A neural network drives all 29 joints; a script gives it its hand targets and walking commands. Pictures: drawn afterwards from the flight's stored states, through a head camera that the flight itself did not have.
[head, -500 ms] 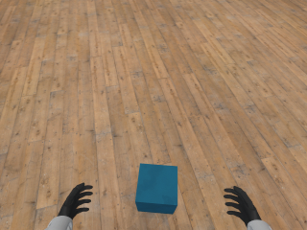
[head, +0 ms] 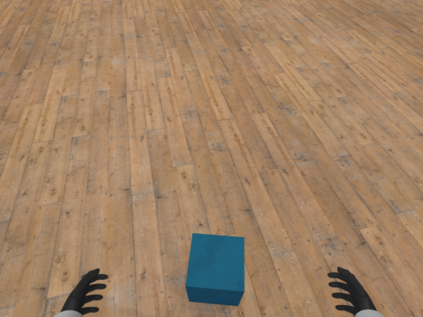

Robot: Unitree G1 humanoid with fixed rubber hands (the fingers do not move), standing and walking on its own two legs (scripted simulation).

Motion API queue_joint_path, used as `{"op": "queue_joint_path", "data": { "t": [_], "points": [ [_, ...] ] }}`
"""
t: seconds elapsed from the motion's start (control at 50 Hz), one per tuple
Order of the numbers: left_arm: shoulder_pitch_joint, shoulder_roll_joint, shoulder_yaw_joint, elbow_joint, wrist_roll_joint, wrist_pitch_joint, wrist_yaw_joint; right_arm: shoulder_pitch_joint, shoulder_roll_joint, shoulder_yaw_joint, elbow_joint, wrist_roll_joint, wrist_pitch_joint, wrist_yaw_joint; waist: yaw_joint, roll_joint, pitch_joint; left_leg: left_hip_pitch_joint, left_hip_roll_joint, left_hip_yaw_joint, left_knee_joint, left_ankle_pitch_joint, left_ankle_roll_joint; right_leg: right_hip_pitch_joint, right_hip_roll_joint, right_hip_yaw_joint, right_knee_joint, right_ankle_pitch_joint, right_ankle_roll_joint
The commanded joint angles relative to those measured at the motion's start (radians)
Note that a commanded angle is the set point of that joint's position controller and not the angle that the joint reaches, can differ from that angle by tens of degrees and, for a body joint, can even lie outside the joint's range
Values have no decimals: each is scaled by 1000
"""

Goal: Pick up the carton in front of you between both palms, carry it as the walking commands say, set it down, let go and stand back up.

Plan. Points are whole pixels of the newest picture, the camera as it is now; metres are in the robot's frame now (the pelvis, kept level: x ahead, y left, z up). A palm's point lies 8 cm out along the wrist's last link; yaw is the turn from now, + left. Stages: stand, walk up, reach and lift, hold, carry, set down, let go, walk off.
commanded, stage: stand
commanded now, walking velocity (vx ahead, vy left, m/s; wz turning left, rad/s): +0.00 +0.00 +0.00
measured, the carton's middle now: (215, 270) +0.39 -0.01 -0.65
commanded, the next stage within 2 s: none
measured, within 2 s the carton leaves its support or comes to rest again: neither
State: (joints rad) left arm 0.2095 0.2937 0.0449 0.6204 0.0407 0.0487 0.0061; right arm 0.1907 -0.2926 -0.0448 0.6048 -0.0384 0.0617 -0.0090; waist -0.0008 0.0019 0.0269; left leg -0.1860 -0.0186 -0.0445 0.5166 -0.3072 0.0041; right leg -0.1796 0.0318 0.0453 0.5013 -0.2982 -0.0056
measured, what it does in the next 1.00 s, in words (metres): stands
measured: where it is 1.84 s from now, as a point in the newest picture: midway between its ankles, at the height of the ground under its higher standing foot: outside the picture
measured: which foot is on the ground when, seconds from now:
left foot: down 0.00-1.00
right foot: down 0.00-1.00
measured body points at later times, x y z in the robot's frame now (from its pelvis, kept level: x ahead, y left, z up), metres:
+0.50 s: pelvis +0.01 +0.00 +0.00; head +0.01 +0.00 +0.45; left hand +0.13 +0.30 -0.10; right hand +0.14 -0.29 -0.10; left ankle -0.02 +0.12 -0.74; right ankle -0.02 -0.12 -0.74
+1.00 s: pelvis -0.01 +0.00 +0.01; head -0.01 +0.00 +0.46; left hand +0.10 +0.31 -0.10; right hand +0.10 -0.31 -0.10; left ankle -0.02 +0.12 -0.74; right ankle -0.02 -0.12 -0.74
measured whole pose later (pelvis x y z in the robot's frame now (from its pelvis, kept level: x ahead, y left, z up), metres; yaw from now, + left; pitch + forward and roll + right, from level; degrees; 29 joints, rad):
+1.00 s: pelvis -0.01 +0.00 +0.01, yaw +0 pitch -2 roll +0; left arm 0.15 0.37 0.01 0.96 0.02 -0.01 0.02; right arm 0.15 -0.37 -0.01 0.96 -0.02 -0.01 -0.02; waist 0.00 0.00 0.02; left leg -0.11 -0.02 -0.04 0.38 -0.23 0.00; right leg -0.11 0.02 0.04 0.37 -0.23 0.00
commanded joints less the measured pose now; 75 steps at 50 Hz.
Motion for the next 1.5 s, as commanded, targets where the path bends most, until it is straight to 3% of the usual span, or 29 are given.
{"op": "queue_joint_path", "data": {
  "t": [0.0,0.4,1.02,1.48],
  "points": [
    [-45,136,32,-37,2,-36,8,-55,-133,-31,-29,1,-45,-7,2,6,-77,7,70,-42,-74,211,-10,-14,-77,47,-79,204,11],
    [-52,199,18,142,-10,-60,22,-52,-204,-13,156,6,-75,-20,2,3,-65,57,99,-75,-104,341,5,42,-105,70,-99,319,-1],
    [-94,239,1,303,-18,-66,13,-83,-245,7,321,16,-83,-15,2,1,-22,63,118,-93,-198,228,15,59,-127,90,-189,222,-10],
    [-109,256,-6,357,-24,-70,10,-97,-260,11,378,23,-84,-9,-1,1,-21,71,125,-97,-219,229,19,67,-135,93,-208,222,-15]
  ]
}}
